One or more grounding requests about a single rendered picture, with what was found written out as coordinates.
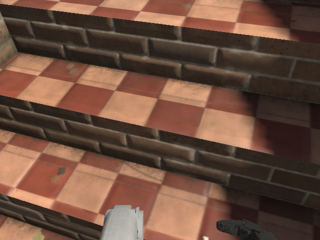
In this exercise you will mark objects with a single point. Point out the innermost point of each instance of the robot left thigh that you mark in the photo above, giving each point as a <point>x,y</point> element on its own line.
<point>123,223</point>

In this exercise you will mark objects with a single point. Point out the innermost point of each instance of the right robot hand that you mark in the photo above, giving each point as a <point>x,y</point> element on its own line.
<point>245,229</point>

